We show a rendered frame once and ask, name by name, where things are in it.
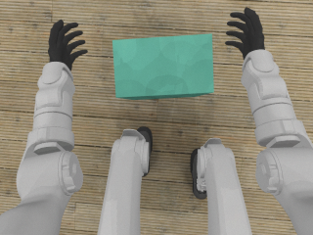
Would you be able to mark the left robot upper arm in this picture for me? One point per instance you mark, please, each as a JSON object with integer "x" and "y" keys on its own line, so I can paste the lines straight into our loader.
{"x": 46, "y": 183}

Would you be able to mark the robot left hand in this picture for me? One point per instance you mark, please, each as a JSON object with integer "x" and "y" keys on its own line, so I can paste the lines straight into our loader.
{"x": 59, "y": 49}

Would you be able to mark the carton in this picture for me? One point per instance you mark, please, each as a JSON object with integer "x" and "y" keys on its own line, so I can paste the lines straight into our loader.
{"x": 164, "y": 67}

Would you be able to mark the right robot shin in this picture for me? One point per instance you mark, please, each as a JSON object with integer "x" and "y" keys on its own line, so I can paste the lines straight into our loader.
{"x": 201, "y": 184}

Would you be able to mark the right robot thigh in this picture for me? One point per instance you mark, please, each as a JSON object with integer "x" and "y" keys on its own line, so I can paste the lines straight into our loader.
{"x": 226, "y": 207}

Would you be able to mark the robot right hand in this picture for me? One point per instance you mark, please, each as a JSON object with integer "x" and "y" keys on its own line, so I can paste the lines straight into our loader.
{"x": 252, "y": 38}

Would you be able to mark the left robot forearm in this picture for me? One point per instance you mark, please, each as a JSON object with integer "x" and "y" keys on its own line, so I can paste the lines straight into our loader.
{"x": 53, "y": 113}

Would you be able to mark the right robot upper arm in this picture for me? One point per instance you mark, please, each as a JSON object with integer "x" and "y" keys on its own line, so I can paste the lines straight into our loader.
{"x": 287, "y": 174}

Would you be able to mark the right robot forearm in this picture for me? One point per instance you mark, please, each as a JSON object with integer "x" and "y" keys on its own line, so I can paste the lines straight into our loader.
{"x": 270, "y": 103}

